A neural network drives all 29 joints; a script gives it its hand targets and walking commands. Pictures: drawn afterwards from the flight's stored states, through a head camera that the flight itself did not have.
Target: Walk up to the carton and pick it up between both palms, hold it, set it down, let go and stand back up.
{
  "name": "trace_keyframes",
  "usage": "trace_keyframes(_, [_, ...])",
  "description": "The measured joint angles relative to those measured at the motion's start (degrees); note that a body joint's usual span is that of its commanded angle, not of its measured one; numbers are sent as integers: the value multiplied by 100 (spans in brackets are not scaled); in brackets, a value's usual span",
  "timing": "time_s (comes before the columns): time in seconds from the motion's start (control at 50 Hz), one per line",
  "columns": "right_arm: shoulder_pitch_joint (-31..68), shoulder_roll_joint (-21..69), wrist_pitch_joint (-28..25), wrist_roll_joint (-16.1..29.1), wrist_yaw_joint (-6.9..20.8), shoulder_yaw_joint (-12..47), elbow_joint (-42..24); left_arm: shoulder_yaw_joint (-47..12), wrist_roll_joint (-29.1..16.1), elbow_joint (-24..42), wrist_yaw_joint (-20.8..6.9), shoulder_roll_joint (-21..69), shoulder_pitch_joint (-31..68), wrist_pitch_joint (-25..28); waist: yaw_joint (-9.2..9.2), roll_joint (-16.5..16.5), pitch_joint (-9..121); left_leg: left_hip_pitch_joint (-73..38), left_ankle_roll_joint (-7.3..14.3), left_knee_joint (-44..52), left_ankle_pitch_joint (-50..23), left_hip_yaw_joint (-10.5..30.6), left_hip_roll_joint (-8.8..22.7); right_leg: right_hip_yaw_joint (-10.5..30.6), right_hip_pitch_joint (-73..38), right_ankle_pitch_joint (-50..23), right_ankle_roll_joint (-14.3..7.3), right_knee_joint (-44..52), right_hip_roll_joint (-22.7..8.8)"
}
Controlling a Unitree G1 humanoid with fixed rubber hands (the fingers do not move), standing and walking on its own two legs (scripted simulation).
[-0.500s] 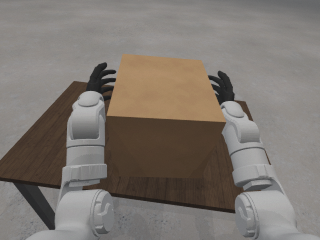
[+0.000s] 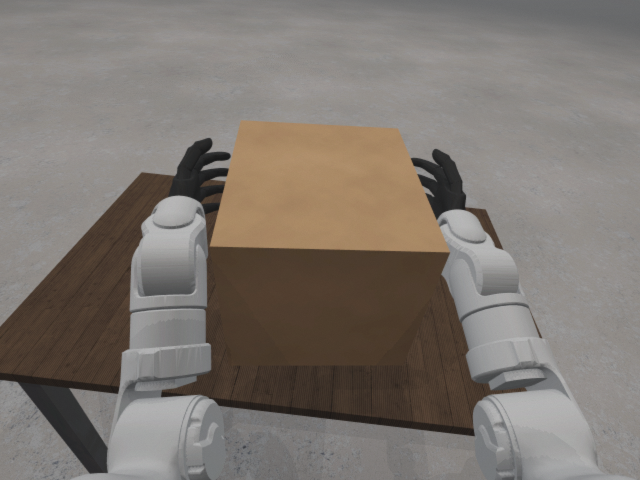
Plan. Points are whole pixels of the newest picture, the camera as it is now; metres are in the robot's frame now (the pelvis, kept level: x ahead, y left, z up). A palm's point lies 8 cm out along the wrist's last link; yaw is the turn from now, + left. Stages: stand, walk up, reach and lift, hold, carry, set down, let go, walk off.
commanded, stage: hold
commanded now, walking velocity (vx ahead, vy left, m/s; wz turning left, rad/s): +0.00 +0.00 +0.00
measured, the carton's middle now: (319, 238) +0.37 +0.00 +0.17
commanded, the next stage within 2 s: none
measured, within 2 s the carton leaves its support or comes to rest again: neither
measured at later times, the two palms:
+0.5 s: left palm (188, 206) +0.35 +0.15 +0.22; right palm (447, 212) +0.36 -0.16 +0.22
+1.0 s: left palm (193, 201) +0.36 +0.14 +0.22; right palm (449, 217) +0.36 -0.16 +0.21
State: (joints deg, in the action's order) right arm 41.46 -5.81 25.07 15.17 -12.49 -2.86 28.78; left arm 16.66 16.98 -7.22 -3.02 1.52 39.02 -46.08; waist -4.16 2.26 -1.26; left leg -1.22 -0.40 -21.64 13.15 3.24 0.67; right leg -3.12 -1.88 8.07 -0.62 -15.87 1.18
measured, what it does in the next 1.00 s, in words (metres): stands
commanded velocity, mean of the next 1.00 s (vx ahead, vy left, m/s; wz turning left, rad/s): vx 0.00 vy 0.00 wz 0.00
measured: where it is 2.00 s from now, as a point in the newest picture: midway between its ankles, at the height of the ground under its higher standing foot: outside the picture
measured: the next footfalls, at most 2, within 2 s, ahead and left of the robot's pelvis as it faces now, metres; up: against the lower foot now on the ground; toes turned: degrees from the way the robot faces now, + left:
none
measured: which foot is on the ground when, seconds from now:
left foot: down 0.00-1.00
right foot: down 0.00-1.00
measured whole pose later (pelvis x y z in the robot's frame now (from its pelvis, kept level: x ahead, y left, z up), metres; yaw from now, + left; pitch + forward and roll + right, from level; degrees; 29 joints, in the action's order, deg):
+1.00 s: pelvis -0.01 +0.00 +0.00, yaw +0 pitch -8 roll -1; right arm 42.8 -6.1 23.2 13.6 -11.2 -4.4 31.0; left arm 16.6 17.5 -10.1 -1.7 1.7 41.9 -45.0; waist -3.7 2.0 -1.3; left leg 0.9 -0.3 -21.1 11.7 2.7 0.5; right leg -2.3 0.5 6.9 -0.6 -15.8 1.1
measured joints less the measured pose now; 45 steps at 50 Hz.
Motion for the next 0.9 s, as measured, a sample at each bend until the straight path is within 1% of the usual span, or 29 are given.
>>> trace_keyframes(0.14, [-72,-42,-11,24,23,12,-168,-60,18,199,88,68,-40,-50,8,-9,-71,60,3,-12,-18,-54,11,61,69,-47,3,8,13])
trace_keyframes(0.38, [64,-24,-44,-125,96,-79,-12,4,10,30,133,67,104,-2,77,0,-36,191,-41,65,-124,-23,35,40,228,-103,-51,7,40])
trace_keyframes(0.48, [90,27,-60,-171,68,-94,-17,41,-66,2,118,17,101,59,82,8,12,195,-58,72,-137,45,35,-24,208,-92,-67,14,43])
trace_keyframes(0.6, [126,150,-26,-276,30,-177,102,122,-55,-172,-16,-64,127,93,30,49,71,138,-55,84,-143,125,0,-99,132,-48,-61,-5,10])
trace_keyframes(0.66, [112,175,-34,-293,26,-194,127,97,-53,-207,-35,-99,133,82,5,64,80,116,-48,74,-138,141,-17,-113,101,-35,-51,-12,-6])
trace_keyframes(0.8, [136,127,-75,-261,41,-209,236,80,34,-352,-46,-85,249,85,19,57,32,92,-14,62,-131,66,-33,-38,94,-57,-21,-13,-21])
trace_keyframes(0.9, [137,67,-121,-210,92,-184,238,54,62,-333,-10,-52,279,88,20,25,-11,136,3,62,-142,-1,-34,29,154,-93,-4,-4,-22])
